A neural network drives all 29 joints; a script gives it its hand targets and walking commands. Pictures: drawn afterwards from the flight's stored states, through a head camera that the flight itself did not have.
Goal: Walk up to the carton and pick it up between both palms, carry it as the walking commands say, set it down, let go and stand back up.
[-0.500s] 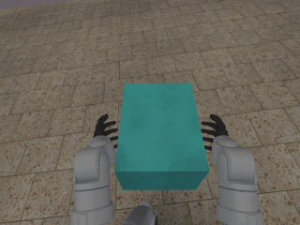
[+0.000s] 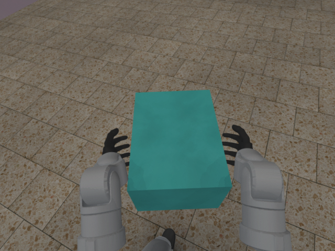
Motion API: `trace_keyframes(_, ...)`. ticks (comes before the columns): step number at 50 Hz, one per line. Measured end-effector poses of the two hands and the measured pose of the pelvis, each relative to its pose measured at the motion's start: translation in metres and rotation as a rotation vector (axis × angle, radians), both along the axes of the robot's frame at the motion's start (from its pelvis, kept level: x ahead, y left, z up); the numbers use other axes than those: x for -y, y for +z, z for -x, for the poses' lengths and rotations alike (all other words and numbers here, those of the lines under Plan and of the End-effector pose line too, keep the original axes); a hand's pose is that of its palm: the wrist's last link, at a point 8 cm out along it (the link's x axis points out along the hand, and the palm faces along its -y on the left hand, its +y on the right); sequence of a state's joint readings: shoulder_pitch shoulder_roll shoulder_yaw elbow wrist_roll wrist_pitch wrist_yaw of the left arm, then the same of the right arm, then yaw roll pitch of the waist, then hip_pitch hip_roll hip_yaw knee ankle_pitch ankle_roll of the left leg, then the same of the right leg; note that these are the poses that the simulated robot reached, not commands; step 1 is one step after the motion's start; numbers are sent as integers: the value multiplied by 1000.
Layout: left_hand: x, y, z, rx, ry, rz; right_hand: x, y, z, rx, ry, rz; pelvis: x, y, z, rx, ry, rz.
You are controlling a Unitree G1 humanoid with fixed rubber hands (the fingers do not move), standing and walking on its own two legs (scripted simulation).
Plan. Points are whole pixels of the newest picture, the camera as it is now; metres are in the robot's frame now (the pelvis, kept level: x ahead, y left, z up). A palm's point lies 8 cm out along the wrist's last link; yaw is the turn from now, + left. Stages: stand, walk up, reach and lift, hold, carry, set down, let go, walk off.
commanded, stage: carry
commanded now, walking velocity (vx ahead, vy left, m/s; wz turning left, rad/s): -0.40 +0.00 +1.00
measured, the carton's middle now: (175, 147) +0.38 +0.03 -0.01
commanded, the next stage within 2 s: none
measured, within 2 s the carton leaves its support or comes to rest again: neither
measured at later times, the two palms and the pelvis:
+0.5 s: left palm out of the picture -0.04 +0.30 +0.08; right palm out of the picture +0.10 +0.05 +0.08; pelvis -0.22 +0.03 +0.01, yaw +23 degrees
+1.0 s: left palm out of the picture -0.16 +0.28 +0.10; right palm out of the picture -0.03 +0.03 +0.10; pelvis -0.35 +0.03 +0.01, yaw +27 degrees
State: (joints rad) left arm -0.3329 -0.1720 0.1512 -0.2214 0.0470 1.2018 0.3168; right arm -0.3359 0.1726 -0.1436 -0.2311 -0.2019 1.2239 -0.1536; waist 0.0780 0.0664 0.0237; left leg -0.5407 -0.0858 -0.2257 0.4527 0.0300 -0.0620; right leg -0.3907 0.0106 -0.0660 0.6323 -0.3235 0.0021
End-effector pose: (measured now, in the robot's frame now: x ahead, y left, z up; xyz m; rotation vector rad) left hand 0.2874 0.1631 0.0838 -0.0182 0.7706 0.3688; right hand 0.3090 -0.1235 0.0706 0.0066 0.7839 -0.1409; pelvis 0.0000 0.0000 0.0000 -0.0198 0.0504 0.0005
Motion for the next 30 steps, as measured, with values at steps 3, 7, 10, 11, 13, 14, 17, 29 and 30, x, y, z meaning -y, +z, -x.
trace_keyframes(3,-10,9,32,-12,20,-12,-10,4,29,-13,23,-4,-4,9,28,2,72,-23)
trace_keyframes(7,-21,17,70,-4,24,4,-22,20,63,-1,17,17,-11,16,63,18,157,-74)
trace_keyframes(10,-37,20,97,28,32,14,-38,29,85,30,13,16,-20,12,90,15,231,-93)
trace_keyframes(11,-44,20,108,40,39,14,-46,29,93,42,18,17,-25,9,99,13,257,-93)
trace_keyframes(13,-65,15,133,62,58,7,-68,26,111,65,36,15,-36,-1,121,8,301,-77)
trace_keyframes(14,-77,10,148,68,77,6,-81,22,121,70,60,19,-41,-7,132,4,319,-75)
trace_keyframes(17,-109,-7,210,10,185,33,-118,9,152,13,200,52,-44,-4,162,11,346,-48)
trace_keyframes(29,-127,14,346,7,437,-12,-163,13,229,17,440,11,-27,3,244,5,401,-19)
trace_keyframes(30,-122,18,349,6,421,-21,-156,13,235,16,426,3,-26,4,250,8,404,-14)
